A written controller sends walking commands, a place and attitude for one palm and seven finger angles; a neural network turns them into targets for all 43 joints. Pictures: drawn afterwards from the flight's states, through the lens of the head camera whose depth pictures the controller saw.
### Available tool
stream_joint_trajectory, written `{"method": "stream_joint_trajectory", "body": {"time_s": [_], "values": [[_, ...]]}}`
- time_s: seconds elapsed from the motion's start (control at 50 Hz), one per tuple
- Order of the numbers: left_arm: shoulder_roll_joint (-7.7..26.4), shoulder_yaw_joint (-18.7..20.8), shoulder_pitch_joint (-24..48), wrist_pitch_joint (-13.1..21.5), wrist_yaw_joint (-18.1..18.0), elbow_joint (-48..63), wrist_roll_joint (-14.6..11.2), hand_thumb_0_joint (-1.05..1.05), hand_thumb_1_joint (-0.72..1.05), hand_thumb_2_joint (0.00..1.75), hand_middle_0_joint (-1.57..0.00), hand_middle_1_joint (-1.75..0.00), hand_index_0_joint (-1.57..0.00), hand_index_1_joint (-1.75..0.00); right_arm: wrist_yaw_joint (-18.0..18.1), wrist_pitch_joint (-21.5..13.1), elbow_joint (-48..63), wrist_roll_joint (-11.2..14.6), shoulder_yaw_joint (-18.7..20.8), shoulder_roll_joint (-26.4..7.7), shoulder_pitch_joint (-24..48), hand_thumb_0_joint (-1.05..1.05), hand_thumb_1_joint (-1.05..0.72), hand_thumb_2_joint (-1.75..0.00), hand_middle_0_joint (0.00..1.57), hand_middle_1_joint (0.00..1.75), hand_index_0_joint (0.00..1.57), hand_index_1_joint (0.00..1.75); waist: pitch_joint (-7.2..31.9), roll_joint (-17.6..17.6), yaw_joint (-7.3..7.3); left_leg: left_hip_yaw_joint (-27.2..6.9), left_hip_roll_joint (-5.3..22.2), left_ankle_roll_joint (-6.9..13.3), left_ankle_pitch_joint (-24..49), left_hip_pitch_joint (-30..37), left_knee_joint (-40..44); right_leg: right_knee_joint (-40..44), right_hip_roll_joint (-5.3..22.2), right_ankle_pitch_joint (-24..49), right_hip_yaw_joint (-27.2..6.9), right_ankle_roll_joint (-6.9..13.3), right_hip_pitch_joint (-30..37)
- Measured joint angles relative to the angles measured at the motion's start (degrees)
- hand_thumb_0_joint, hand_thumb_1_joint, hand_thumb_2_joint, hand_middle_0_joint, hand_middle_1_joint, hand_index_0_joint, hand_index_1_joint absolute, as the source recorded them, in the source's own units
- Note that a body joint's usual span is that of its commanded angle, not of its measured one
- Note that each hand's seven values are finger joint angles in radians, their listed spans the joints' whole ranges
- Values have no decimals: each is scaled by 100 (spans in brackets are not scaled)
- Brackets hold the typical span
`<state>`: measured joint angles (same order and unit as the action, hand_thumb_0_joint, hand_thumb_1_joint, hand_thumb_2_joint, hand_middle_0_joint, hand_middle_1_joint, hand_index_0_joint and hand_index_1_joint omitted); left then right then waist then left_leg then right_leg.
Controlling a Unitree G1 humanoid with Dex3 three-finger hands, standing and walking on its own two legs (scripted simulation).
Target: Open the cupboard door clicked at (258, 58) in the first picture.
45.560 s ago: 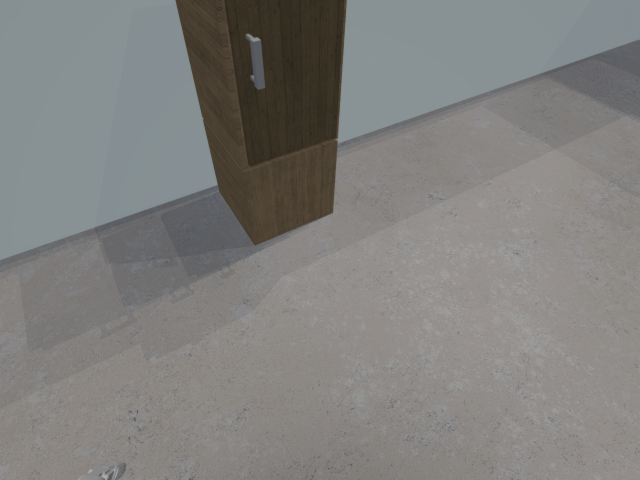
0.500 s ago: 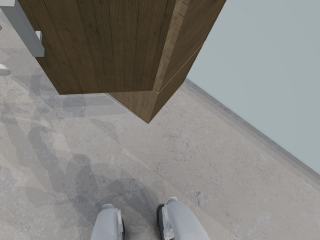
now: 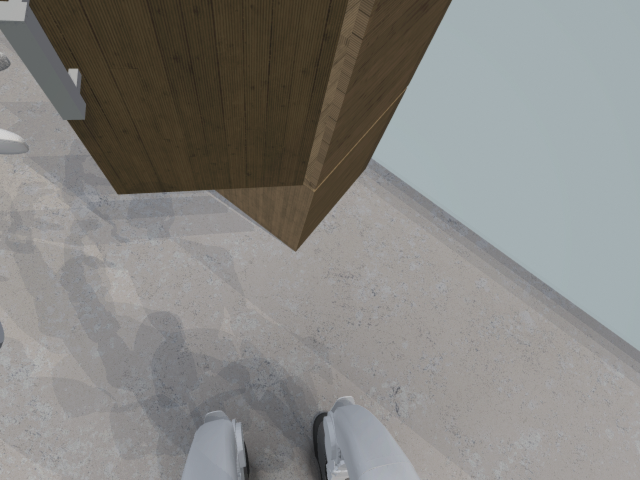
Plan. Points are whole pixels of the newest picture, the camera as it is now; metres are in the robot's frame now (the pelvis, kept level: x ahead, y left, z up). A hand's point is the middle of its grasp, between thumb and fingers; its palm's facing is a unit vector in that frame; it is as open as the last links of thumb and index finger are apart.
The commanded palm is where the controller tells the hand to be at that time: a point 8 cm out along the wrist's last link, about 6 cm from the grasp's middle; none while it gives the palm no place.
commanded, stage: slide the fingers in behind the handle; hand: left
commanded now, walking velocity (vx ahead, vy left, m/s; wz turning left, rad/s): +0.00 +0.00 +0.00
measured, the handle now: (49, 53) +0.57 +0.23 +0.08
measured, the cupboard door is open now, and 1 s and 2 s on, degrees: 45 45 44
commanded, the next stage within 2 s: close the thumb around the handle in 1.68 s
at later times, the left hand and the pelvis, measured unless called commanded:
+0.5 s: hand (5, 91) +0.52 +0.27 +0.08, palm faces +0.03 -1.00 -0.02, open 14.1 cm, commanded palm +0.51 +0.29 +0.08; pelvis +0.00 +0.00 +0.00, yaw +1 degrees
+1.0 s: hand (42, 91) +0.52 +0.24 +0.08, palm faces +0.04 -1.00 -0.01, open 13.9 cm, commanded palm +0.51 +0.26 +0.08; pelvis +0.00 -0.01 +0.00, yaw +1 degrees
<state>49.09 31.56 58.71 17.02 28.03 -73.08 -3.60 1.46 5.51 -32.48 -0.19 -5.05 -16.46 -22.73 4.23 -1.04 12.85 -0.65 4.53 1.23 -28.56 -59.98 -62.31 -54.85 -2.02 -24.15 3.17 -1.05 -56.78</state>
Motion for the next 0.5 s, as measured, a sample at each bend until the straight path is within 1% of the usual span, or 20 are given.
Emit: {"method": "stream_joint_trajectory", "body": {"time_s": [0.1, 0.22, 0.3, 0.34, 0.42, 0.5], "values": [[65, -34, 57, -20, 99, 17, -31, -1, -50, 30, -30, -120, -29, -120, 9, 11, -59, 9, -3, -8, -36, 0, -91, -90, 21, 30, 20, 30, -6, 5, -23, -40, -1, -14, -7, -102, -61, -56, -1, -17, 35, 13, -87], [-164, -173, 5, -33, 103, 237, -137, -1, -50, 30, -30, -120, -29, -120, -16, 35, -154, -9, 37, 12, -67, 0, -91, -90, 21, 30, 20, 30, 35, 10, -65, -71, -17, -25, 7, -107, -47, -38, 11, -16, 65, 20, -75], [-401, -224, -113, -63, -21, 382, -135, -1, -50, 30, -30, -120, -29, -120, -48, 41, -143, -22, 65, 34, -77, 0, -91, -90, 21, 30, 20, 30, 72, 7, -71, -62, -19, -25, 23, -23, 12, 20, 11, 2, 57, 20, 6], [-485, -205, -171, -56, -145, 395, -145, -1, -50, 30, -30, -120, -29, -121, -62, 39, -125, -23, 72, 47, -71, 0, -91, -90, 21, 30, 20, 30, 81, 9, -64, -49, -16, -24, 29, 36, 42, 45, 8, 10, 44, 19, 57], [-580, -266, -242, -9, -347, 397, -99, -1, -50, 30, -30, -120, -28, -121, -83, 22, -99, -26, 75, 66, -69, 0, -91, -90, 21, 30, 20, 30, 85, -1, -71, -38, -19, -24, 38, 126, 81, 74, 10, 18, 33, 20, 140], [-663, -403, -197, 59, -414, 328, -87, -1, -50, 30, -30, -120, -28, -121, -79, -1, -139, -27, 69, 80, -52, 0, -91, -90, 21, 30, 20, 30, 81, -7, -88, -43, -39, -25, 51, 171, 100, 74, 29, 14, 39, 22, 183]]}}
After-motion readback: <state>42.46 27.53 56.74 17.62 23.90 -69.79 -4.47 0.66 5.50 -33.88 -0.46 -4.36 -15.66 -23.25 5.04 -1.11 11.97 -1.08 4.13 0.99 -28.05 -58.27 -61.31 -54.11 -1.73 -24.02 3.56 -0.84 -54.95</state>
